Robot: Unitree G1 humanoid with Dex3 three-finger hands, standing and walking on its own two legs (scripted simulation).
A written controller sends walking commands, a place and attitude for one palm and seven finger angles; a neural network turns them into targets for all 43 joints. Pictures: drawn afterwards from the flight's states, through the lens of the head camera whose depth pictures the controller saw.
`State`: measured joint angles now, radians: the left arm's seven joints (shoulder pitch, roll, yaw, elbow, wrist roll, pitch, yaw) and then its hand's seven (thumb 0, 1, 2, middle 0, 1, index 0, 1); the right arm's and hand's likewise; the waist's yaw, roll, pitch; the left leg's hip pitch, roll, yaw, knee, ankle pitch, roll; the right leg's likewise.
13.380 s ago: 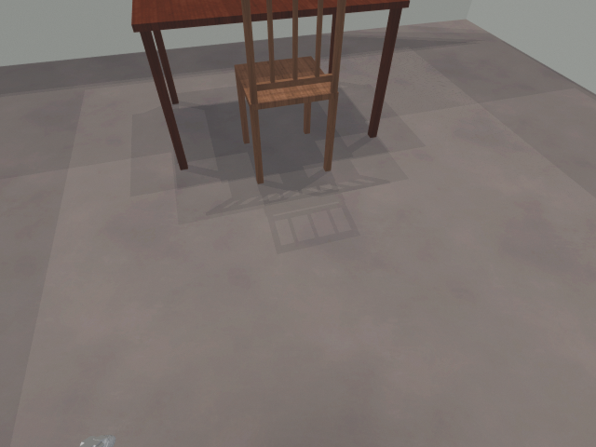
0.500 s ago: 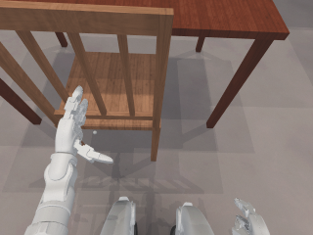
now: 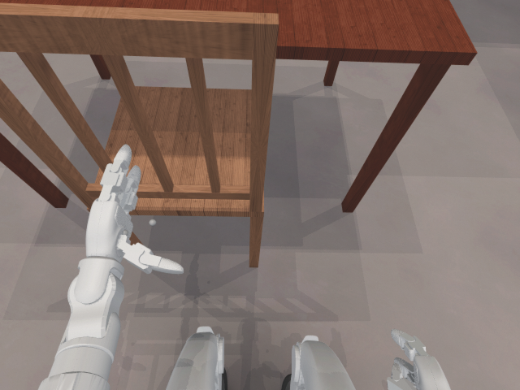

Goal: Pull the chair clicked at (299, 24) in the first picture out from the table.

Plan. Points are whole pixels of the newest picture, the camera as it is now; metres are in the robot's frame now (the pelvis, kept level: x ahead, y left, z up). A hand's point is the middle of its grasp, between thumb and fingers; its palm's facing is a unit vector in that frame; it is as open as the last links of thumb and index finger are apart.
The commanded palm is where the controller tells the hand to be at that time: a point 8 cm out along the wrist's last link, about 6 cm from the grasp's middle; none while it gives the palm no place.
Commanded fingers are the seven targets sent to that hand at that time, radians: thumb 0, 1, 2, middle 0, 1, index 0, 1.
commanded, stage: aim the fingers beside a spindle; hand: left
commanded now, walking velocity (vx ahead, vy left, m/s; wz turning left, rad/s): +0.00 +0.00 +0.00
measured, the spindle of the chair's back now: (147, 138) +0.49 +0.20 +0.04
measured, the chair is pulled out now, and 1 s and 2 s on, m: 0.00 0.00 0.00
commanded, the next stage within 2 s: push the fingers through the gap in 0.08 s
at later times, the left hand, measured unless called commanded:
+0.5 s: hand (156, 204) +0.38 +0.17 +0.02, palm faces +0.00 -1.00 -0.04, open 16.9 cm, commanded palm +0.36 +0.22 +0.02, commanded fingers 0.00 -0.50 0.30 -0.06 -0.08 -0.06 -0.08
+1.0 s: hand (160, 175) +0.43 +0.17 +0.02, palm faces +0.01 -1.00 -0.04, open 16.9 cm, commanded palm +0.41 +0.22 +0.02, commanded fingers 0.00 -0.50 0.30 -0.06 -0.08 -0.06 -0.08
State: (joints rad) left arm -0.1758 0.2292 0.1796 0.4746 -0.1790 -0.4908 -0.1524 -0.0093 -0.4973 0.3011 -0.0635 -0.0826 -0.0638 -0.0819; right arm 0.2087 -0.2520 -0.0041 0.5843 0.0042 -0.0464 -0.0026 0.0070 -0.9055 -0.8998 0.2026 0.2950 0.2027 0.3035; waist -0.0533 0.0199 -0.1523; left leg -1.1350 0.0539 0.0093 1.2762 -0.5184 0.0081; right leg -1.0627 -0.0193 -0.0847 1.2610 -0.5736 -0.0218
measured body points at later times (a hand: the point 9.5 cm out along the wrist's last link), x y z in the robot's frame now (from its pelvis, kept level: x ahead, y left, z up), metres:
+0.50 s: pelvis +0.00 +0.00 +0.00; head +0.11 +0.02 +0.43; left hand +0.37 +0.22 +0.03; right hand +0.13 -0.25 -0.11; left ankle +0.04 +0.12 -0.62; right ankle +0.01 -0.11 -0.62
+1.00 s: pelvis +0.00 +0.01 +0.00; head +0.13 +0.02 +0.43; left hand +0.43 +0.23 +0.03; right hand +0.08 -0.26 -0.12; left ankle +0.04 +0.12 -0.62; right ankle +0.02 -0.11 -0.62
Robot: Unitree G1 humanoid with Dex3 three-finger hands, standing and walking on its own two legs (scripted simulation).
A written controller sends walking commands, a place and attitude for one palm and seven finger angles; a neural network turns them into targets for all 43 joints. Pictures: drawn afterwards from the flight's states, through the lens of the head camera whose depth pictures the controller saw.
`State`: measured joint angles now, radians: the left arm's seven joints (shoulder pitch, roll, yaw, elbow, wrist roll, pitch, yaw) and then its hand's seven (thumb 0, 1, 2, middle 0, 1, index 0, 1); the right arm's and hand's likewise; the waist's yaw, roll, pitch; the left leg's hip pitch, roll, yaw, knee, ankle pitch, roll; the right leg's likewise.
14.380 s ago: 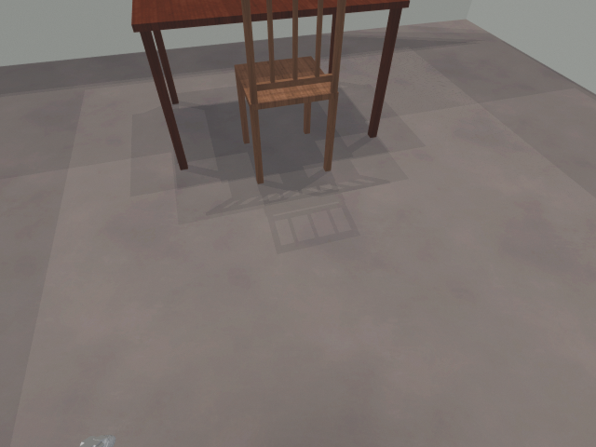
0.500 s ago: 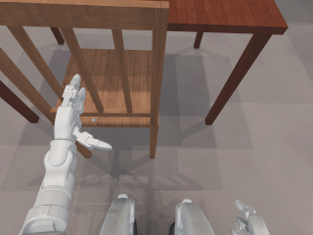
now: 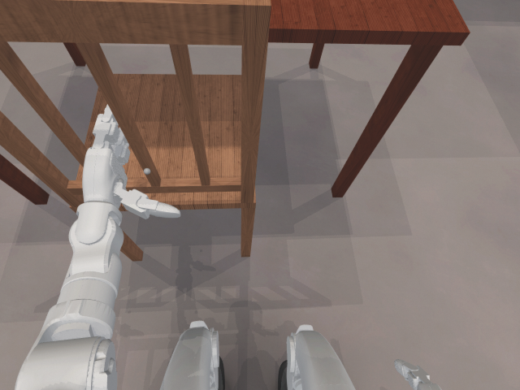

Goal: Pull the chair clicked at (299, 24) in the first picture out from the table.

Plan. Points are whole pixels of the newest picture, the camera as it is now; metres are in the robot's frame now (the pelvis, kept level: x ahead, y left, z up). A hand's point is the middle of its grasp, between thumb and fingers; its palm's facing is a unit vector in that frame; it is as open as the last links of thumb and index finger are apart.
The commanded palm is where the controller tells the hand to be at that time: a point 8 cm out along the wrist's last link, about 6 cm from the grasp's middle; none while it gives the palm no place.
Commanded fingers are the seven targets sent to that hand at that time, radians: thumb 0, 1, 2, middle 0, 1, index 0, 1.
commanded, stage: push the fingers through the gap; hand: left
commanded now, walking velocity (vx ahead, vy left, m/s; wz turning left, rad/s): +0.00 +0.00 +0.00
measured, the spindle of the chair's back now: (131, 131) +0.49 +0.19 +0.05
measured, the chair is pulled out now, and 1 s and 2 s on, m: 0.00 0.00 0.00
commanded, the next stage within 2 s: hook a spindle and tug to test in 0.78 s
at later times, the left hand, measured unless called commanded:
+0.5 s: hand (153, 151) +0.46 +0.16 +0.03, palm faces +0.05 -1.00 -0.04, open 16.9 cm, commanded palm +0.43 +0.21 +0.03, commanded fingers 0.00 -0.50 0.30 -0.06 -0.08 -0.06 -0.08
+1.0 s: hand (152, 152) +0.46 +0.16 +0.03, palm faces +0.05 -1.00 -0.04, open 16.8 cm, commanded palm +0.44 +0.20 +0.03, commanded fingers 0.00 -0.50 0.30 -0.18 -0.46 -0.18 -0.46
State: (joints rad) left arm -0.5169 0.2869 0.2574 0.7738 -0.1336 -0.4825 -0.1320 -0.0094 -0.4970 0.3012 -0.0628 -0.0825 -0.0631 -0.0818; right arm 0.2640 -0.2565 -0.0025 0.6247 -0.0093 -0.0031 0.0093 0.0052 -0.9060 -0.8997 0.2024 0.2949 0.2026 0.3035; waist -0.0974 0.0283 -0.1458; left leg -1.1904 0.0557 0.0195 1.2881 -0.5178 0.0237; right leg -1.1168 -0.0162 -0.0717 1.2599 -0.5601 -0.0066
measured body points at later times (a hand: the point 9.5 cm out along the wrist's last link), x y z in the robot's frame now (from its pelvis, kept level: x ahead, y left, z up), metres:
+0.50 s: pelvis -0.01 +0.00 -0.01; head +0.13 +0.01 +0.42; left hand +0.45 +0.21 +0.04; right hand +0.06 -0.27 -0.13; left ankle +0.04 +0.11 -0.62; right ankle +0.02 -0.12 -0.62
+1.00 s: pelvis +0.00 +0.00 +0.00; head +0.14 +0.01 +0.42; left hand +0.46 +0.22 +0.03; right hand +0.06 -0.27 -0.12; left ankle +0.04 +0.11 -0.62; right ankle +0.02 -0.12 -0.62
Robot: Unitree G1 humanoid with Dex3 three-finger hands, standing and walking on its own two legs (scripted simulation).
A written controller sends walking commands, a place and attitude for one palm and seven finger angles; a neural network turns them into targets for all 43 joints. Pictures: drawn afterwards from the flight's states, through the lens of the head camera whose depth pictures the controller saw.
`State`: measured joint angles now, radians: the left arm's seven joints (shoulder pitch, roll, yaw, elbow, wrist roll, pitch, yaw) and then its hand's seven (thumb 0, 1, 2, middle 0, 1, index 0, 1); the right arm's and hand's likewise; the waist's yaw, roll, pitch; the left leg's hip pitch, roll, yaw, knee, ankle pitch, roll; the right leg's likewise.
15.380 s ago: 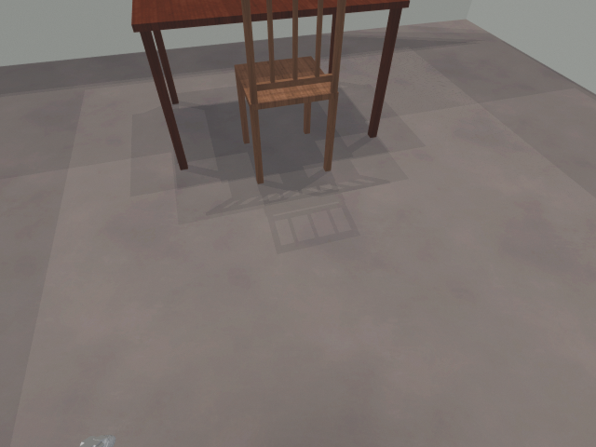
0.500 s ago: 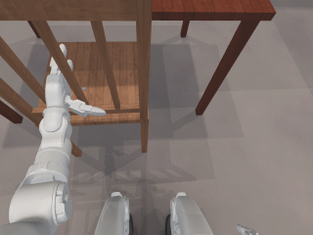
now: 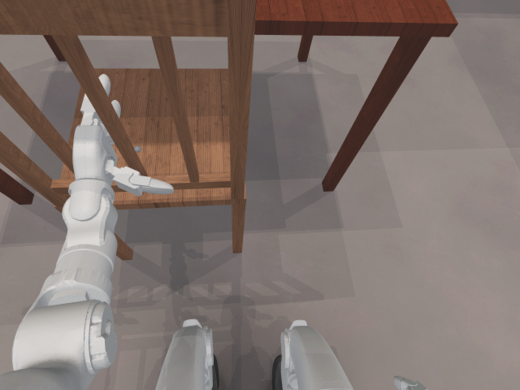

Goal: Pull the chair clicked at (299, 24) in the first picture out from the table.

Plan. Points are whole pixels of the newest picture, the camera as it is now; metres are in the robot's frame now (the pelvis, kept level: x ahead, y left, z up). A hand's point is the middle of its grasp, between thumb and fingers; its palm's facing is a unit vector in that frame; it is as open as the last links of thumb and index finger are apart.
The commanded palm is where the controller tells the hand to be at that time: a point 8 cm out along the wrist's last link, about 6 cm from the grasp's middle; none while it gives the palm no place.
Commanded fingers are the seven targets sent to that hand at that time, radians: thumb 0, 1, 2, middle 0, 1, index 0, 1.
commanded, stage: hook a spindle and tug to test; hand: left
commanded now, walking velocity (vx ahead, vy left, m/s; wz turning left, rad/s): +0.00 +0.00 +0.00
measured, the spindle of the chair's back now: (115, 128) +0.49 +0.20 +0.05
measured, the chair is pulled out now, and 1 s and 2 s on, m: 0.00 0.00 0.04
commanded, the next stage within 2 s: step backward, pulling the chair out in 1.38 s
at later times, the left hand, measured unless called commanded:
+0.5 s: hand (134, 148) +0.47 +0.17 +0.03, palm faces +0.06 -1.00 -0.03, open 10.6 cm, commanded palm +0.44 +0.20 +0.03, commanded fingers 0.00 0.45 0.71 -0.50 -1.45 -0.50 -1.45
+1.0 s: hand (135, 147) +0.47 +0.17 +0.03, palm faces +0.07 -1.00 -0.02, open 5.0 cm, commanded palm +0.42 +0.21 +0.03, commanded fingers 0.00 0.90 0.90 -0.50 -1.45 -0.50 -1.45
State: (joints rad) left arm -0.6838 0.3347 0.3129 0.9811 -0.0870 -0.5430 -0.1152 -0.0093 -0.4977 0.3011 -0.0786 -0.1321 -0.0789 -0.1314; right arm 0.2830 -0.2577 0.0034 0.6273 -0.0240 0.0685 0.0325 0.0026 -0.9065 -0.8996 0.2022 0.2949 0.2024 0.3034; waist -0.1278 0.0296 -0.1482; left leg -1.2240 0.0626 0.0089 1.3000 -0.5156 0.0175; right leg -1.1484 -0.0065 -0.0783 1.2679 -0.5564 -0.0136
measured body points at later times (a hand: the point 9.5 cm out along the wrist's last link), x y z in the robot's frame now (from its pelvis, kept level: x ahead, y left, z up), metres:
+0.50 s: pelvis +0.00 +0.00 +0.00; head +0.14 +0.03 +0.43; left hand +0.46 +0.23 +0.04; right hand +0.07 -0.26 -0.12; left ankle +0.04 +0.11 -0.61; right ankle +0.02 -0.12 -0.61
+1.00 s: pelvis +0.01 +0.00 +0.01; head +0.15 +0.02 +0.43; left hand +0.46 +0.23 +0.04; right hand +0.07 -0.26 -0.12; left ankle +0.04 +0.11 -0.61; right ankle +0.02 -0.12 -0.61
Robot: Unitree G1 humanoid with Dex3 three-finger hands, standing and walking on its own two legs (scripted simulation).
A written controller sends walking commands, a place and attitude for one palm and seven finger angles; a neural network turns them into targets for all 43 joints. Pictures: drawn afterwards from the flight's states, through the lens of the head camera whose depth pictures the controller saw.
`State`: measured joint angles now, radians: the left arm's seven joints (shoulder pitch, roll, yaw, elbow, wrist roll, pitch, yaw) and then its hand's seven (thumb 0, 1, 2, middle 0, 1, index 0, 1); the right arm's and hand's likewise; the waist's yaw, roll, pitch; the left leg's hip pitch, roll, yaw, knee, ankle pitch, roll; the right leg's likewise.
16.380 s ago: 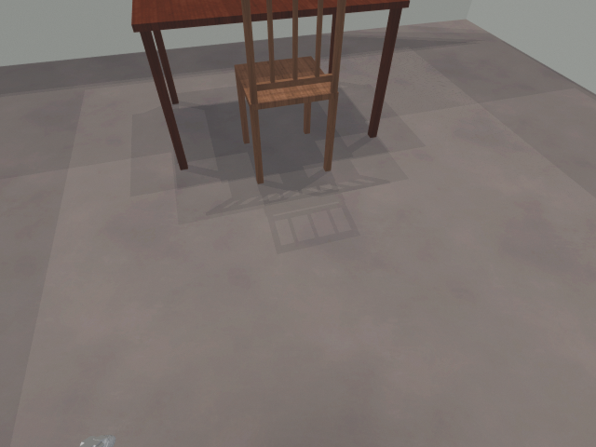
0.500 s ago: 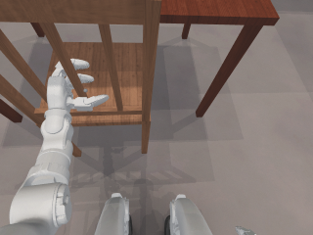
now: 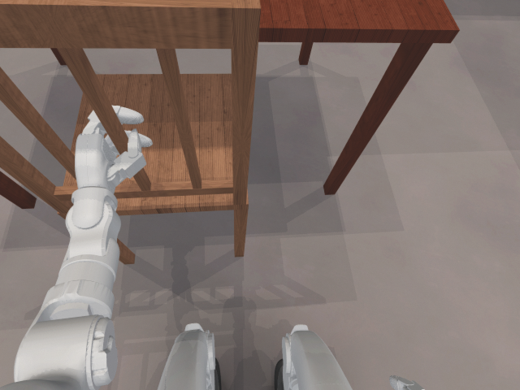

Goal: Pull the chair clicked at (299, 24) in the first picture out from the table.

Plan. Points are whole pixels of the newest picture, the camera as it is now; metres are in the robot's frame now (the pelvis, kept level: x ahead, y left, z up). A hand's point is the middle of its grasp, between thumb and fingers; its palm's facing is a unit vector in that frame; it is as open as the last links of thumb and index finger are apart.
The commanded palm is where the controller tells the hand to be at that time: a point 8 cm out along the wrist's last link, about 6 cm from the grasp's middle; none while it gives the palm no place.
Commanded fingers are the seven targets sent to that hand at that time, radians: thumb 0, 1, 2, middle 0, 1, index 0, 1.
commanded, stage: hook a spindle and tug to test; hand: left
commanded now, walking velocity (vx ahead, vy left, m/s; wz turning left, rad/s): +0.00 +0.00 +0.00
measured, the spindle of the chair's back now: (118, 136) +0.48 +0.20 +0.04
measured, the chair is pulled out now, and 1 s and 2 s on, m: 0.00 0.04 0.18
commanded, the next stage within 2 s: step backward, pulling the chair out in 0.38 s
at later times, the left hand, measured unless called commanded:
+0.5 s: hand (140, 171) +0.43 +0.17 +0.03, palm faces +0.05 -1.00 -0.02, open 5.1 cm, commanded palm +0.41 +0.21 +0.02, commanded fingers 0.00 0.90 0.90 -0.50 -1.45 -0.50 -1.45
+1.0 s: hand (142, 172) +0.42 +0.16 +0.05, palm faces +0.04 -0.99 -0.14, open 4.9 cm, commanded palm +0.39 +0.21 +0.04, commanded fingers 0.00 0.90 0.90 -0.50 -1.45 -0.50 -1.45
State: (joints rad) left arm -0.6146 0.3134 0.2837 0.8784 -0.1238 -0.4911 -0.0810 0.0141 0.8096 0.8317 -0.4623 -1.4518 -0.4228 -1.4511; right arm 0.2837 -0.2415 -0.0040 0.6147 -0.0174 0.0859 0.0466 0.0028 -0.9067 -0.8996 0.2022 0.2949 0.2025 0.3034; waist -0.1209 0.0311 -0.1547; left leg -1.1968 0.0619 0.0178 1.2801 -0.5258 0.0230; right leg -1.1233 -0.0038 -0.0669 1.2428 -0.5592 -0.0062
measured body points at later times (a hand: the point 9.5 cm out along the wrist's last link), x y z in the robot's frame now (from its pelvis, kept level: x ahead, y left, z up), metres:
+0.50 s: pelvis +0.03 +0.00 +0.01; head +0.16 +0.02 +0.44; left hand +0.42 +0.22 +0.03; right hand +0.14 -0.25 -0.11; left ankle +0.03 +0.11 -0.62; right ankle +0.01 -0.12 -0.62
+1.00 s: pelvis +0.04 +0.02 +0.11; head +0.14 +0.02 +0.55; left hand +0.41 +0.21 +0.06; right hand +0.10 -0.26 -0.01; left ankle +0.03 +0.11 -0.62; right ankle +0.01 -0.12 -0.62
